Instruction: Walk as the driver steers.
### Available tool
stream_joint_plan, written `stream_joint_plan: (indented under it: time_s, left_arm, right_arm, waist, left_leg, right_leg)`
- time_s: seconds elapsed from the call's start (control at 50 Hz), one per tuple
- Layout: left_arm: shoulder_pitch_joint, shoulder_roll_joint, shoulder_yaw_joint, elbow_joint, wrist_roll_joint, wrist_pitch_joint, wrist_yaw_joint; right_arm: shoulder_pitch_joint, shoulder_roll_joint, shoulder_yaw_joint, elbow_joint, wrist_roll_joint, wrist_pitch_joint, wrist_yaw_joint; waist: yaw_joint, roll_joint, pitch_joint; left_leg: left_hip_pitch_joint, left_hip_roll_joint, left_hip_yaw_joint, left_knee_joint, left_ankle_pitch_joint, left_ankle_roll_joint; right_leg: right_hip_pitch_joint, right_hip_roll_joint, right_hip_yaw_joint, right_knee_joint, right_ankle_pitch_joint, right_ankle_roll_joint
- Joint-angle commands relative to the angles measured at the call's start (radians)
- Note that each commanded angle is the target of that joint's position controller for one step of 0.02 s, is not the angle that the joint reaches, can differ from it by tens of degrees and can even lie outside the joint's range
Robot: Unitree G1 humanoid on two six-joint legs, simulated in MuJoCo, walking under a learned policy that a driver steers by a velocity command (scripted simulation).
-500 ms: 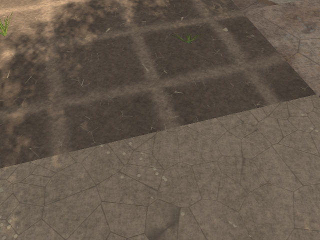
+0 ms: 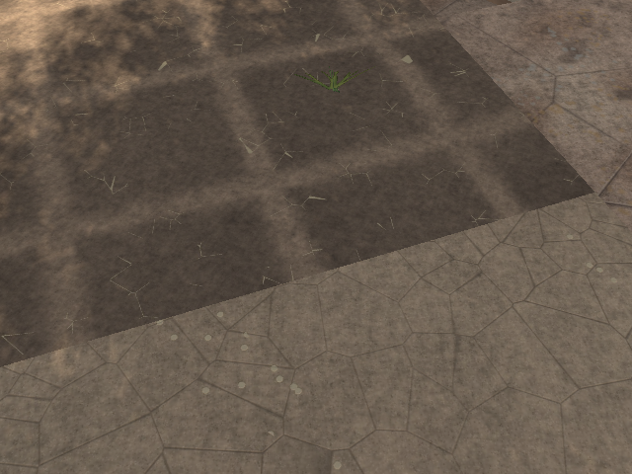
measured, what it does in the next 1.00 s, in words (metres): walks ahead: left foot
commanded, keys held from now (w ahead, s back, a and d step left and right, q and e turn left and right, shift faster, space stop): no key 0.42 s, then w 0.36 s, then w+q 0.22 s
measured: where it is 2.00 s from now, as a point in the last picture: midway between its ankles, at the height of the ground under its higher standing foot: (230, 339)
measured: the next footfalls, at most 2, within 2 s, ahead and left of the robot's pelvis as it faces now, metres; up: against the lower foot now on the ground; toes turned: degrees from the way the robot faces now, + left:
left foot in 0.24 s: +0.06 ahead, +0.13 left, +0.00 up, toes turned +2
left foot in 1.16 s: +0.50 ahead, +0.13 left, +0.00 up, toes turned +12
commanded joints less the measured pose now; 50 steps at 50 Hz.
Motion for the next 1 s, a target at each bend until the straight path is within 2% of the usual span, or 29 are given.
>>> stream_joint_plan:
  time_s: [0.02, 0.04, 0.06, 0.1, 0.16, 0.2, 0.22, 0.24, 0.26, 0.28, 0.3, 0.36, 0.42, 0.46, 0.5, 0.54, 0.58, 0.62, 0.64, 0.66, 0.68, 0.7, 0.72, 0.74, 0.76, 0.8, 0.84, 0.9, 1.0]
  left_arm:
    - [0.242, 0.149, 0.03, 0.035, 0.01, 0.013, 0.013]
    - [0.221, 0.103, 0.013, 0.04, 0.003, 0.016, 0.007]
    - [0.152, 0.105, 0.007, 0.029, 0.006, 0.012, 0.005]
    - [0.035, 0.115, 0.003, 0.0, 0.016, 0.004, 0.01]
    - [-0.028, 0.11, 0.002, -0.004, 0.019, 0.018, 0.022]
    - [-0.027, 0.103, 0.0, 0.006, 0.002, 0.029, 0.025]
    - [0.006, 0.086, -0.003, 0.022, -0.009, 0.03, 0.023]
    - [0.043, 0.079, -0.005, 0.036, -0.005, 0.031, 0.02]
    - [0.07, 0.076, -0.002, 0.038, 0.004, 0.035, 0.022]
    - [0.05, 0.073, -0.004, 0.038, 0.01, 0.037, 0.028]
    - [0.056, 0.081, -0.001, 0.044, 0.009, 0.036, 0.032]
    - [0.095, 0.088, 0.001, 0.071, 0.005, 0.032, 0.036]
    - [0.102, 0.081, 0.001, 0.085, 0.001, 0.029, 0.032]
    - [0.118, 0.075, 0.001, 0.102, -0.006, 0.034, 0.032]
    - [0.107, 0.086, 0.008, 0.097, -0.013, 0.03, 0.031]
    - [0.068, 0.065, 0.006, 0.074, -0.02, 0.005, 0.022]
    - [0.058, 0.059, 0.006, 0.06, -0.026, -0.023, 0.007]
    - [0.125, 0.057, 0.009, 0.076, -0.034, -0.04, -0.005]
    - [0.216, 0.065, 0.018, 0.113, -0.037, -0.043, -0.005]
    - [0.321, 0.096, 0.035, 0.154, -0.031, -0.041, -0.004]
    - [0.447, 0.185, 0.062, 0.179, -0.029, -0.044, 0.001]
    - [0.547, 0.248, 0.068, 0.195, -0.022, -0.051, -0.012]
    - [0.475, 0.18, 0.04, 0.179, -0.008, -0.065, -0.011]
    - [0.408, 0.126, 0.023, 0.153, -0.01, -0.074, -0.012]
    - [0.367, 0.113, 0.015, 0.136, -0.008, -0.078, -0.017]
    - [0.343, 0.082, -0.002, 0.124, -0.003, -0.071, -0.017]
    - [0.384, 0.088, -0.004, 0.133, 0.005, -0.063, -0.004]
    - [0.385, 0.123, 0.0, 0.128, 0.015, -0.059, 0.016]
    - [0.42, 0.144, 0.008, 0.122, 0.004, -0.061, 0.025]
  right_arm:
    - [0.137, -0.027, 0.007, -0.015, -0.008, -0.011, -0.008]
    - [0.058, -0.056, -0.003, -0.037, 0.012, 0.005, -0.012]
    - [0.006, -0.087, -0.013, -0.054, 0.021, 0.022, -0.02]
    - [-0.022, -0.084, -0.021, -0.058, 0.011, 0.048, -0.036]
    - [0.006, -0.045, -0.017, -0.039, 0.001, 0.057, -0.043]
    - [0.029, -0.035, -0.016, -0.015, -0.006, 0.058, -0.033]
    - [0.01, -0.061, -0.018, -0.022, -0.021, 0.063, -0.026]
    - [-0.023, -0.099, -0.021, -0.044, -0.025, 0.069, -0.025]
    - [-0.06, -0.148, -0.028, -0.053, -0.011, 0.073, -0.027]
    - [-0.089, -0.133, -0.027, -0.05, -0.005, 0.067, -0.025]
    - [-0.111, -0.112, -0.024, -0.051, -0.008, 0.056, -0.025]
    - [-0.12, -0.095, -0.024, -0.045, -0.008, 0.029, -0.021]
    - [-0.094, -0.092, -0.023, -0.034, -0.002, 0.027, -0.018]
    - [-0.067, -0.104, -0.03, -0.02, 0.006, 0.035, -0.02]
    - [-0.061, -0.141, -0.042, -0.034, 0.017, 0.037, -0.024]
    - [-0.009, -0.186, -0.057, -0.029, 0.03, 0.019, -0.024]
    - [-0.007, -0.177, -0.059, -0.028, 0.03, -0.006, -0.021]
    - [-0.063, -0.162, -0.056, -0.047, 0.036, -0.017, -0.011]
    - [-0.111, -0.16, -0.055, -0.061, 0.039, -0.015, -0.005]
    - [-0.155, -0.157, -0.054, -0.082, 0.035, -0.017, -0.002]
    - [-0.191, -0.104, -0.039, -0.115, 0.03, -0.023, 0.0]
    - [-0.202, -0.063, -0.029, -0.153, 0.025, -0.04, -0.005]
    - [-0.209, -0.097, -0.039, -0.155, 0.045, -0.051, 0.0]
    - [-0.198, -0.104, -0.039, -0.147, 0.055, -0.059, 0.01]
    - [-0.193, -0.103, -0.042, -0.139, 0.052, -0.064, 0.012]
    - [-0.204, -0.113, -0.055, -0.135, 0.038, -0.057, 0.017]
    - [-0.211, -0.076, -0.05, -0.135, 0.038, -0.039, 0.028]
    - [-0.323, -0.041, -0.033, -0.187, 0.034, -0.024, 0.034]
    - [-0.481, -0.039, -0.01, -0.263, 0.035, -0.022, 0.061]
  waist:
    - [0.093, -0.176, -0.334]
    - [0.1, -0.175, -0.28]
    - [0.085, -0.135, -0.208]
    - [0.044, -0.099, -0.115]
    - [0.002, -0.108, -0.094]
    - [-0.021, -0.096, -0.097]
    - [-0.011, -0.065, -0.076]
    - [0.021, -0.022, -0.038]
    - [0.073, 0.064, 0.01]
    - [0.067, 0.098, 0.051]
    - [0.071, 0.098, 0.063]
    - [0.071, 0.08, 0.02]
    - [0.062, 0.051, -0.021]
    - [0.057, 0.066, -0.032]
    - [0.045, 0.103, 0.033]
    - [0.024, 0.174, 0.103]
    - [0.032, 0.183, 0.142]
    - [0.084, 0.16, 0.123]
    - [0.132, 0.142, 0.095]
    - [0.177, 0.1, 0.056]
    - [0.216, -0.124, 0.015]
    - [0.233, -0.319, -0.042]
    - [0.182, -0.187, -0.001]
    - [0.149, -0.119, 0.032]
    - [0.126, -0.069, 0.038]
    - [0.103, -0.051, 0.043]
    - [0.103, -0.063, 0.036]
    - [0.113, -0.038, 0.075]
    - [0.142, -0.038, 0.117]
  left_leg:
    - [-0.311, 0.007, -0.024, 0.351, -0.07, -0.031]
    - [-0.348, 0.006, -0.063, 0.473, -0.301, -0.055]
    - [-0.374, 0.029, -0.089, 0.535, -0.32, -0.058]
    - [-0.348, 0.055, -0.095, 0.491, -0.235, -0.06]
    - [-0.178, 0.047, -0.061, 0.262, -0.056, -0.047]
    - [-0.048, 0.014, -0.016, 0.064, 0.183, -0.024]
    - [-0.024, 0.022, -0.028, -0.001, 0.254, -0.006]
    - [-0.034, 0.074, -0.077, -0.051, 0.241, 0.019]
    - [-0.167, 0.081, -0.081, -0.059, 0.052, 0.053]
    - [-0.286, 0.064, -0.084, -0.097, -0.094, 0.06]
    - [-0.309, 0.059, -0.082, -0.116, -0.085, 0.045]
    - [-0.221, 0.05, -0.07, -0.089, 0.127, 0.021]
    - [-0.167, 0.043, -0.06, -0.061, 0.231, 0.027]
    - [-0.165, 0.038, -0.064, -0.081, 0.013, 0.054]
    - [-0.182, 0.091, -0.153, -0.132, -0.258, 0.116]
    - [-0.126, 0.237, -0.354, -0.228, -0.371, 0.201]
    - [-0.1, 0.314, -0.434, -0.232, -0.246, 0.242]
    - [-0.125, 0.277, -0.344, -0.173, -0.096, 0.206]
    - [-0.216, 0.221, -0.262, -0.129, -0.037, 0.172]
    - [-0.32, 0.155, -0.176, -0.019, 0.098, 0.134]
    - [-0.482, 0.024, -0.007, 0.315, 0.176, 0.055]
    - [-0.673, -0.074, -0.018, 0.612, -0.138, 0.024]
    - [-0.766, -0.011, -0.122, 0.78, -0.158, 0.048]
    - [-0.798, 0.031, -0.132, 0.823, -0.065, 0.076]
    - [-0.799, 0.067, -0.115, 0.799, 0.03, 0.092]
    - [-0.737, 0.107, -0.093, 0.695, 0.148, 0.092]
    - [-0.704, 0.109, -0.068, 0.625, 0.201, 0.071]
    - [-0.705, 0.091, -0.062, 0.444, 0.309, 0.049]
    - [-0.603, 0.049, 0.005, 0.201, 0.456, 0.074]
  right_leg:
    - [0.613, -0.329, 0.316, 0.018, 0.73, -0.267]
    - [0.514, -0.338, 0.375, -0.061, 0.525, -0.282]
    - [0.408, -0.313, 0.351, -0.1, 0.35, -0.25]
    - [0.222, -0.263, 0.283, -0.159, 0.169, -0.202]
    - [0.066, -0.196, 0.2, -0.192, 0.021, -0.16]
    - [0.021, -0.151, 0.145, -0.176, -0.101, -0.125]
    - [0.006, -0.125, 0.13, -0.175, -0.223, -0.079]
    - [-0.015, -0.097, 0.111, -0.168, -0.352, -0.033]
    - [0.035, -0.039, 0.056, -0.17, -0.362, 0.005]
    - [0.129, -0.019, 0.033, -0.134, -0.295, 0.025]
    - [0.165, -0.018, 0.034, -0.1, -0.237, 0.024]
    - [0.174, -0.024, 0.034, -0.061, -0.088, -0.001]
    - [0.19, -0.029, 0.032, -0.045, -0.001, -0.004]
    - [0.179, 0.009, -0.009, -0.003, -0.218, -0.006]
    - [0.059, 0.04, -0.043, 0.079, -0.441, -0.011]
    - [-0.089, 0.038, -0.062, 0.216, -0.386, -0.018]
    - [-0.154, -0.016, -0.015, 0.276, -0.362, -0.043]
    - [-0.043, -0.016, -0.03, 0.148, -0.352, -0.062]
    - [0.143, 0.015, -0.057, 0.051, -0.279, -0.063]
    - [0.326, 0.017, -0.022, 0.021, -0.215, -0.066]
    - [0.476, -0.156, 0.278, -0.131, -0.311, -0.142]
    - [0.597, -0.354, 0.69, -0.291, -0.33, -0.274]
    - [0.572, -0.387, 0.699, -0.272, -0.338, -0.281]
    - [0.542, -0.349, 0.575, -0.256, -0.287, -0.242]
    - [0.514, -0.308, 0.467, -0.261, -0.231, -0.205]
    - [0.456, -0.247, 0.288, -0.279, -0.024, -0.15]
    - [0.434, -0.223, 0.183, -0.296, 0.094, -0.136]
    - [0.377, -0.211, 0.083, -0.34, 0.137, -0.131]
    - [0.356, -0.219, -0.05, -0.388, 0.149, -0.113]
Keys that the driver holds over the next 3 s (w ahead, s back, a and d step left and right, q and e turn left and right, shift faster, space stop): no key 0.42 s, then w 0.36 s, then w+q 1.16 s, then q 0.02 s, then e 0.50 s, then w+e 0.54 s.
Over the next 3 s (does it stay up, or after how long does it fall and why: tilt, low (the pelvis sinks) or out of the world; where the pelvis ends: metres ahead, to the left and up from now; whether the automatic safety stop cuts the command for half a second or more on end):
stays up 1.06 0.30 0.01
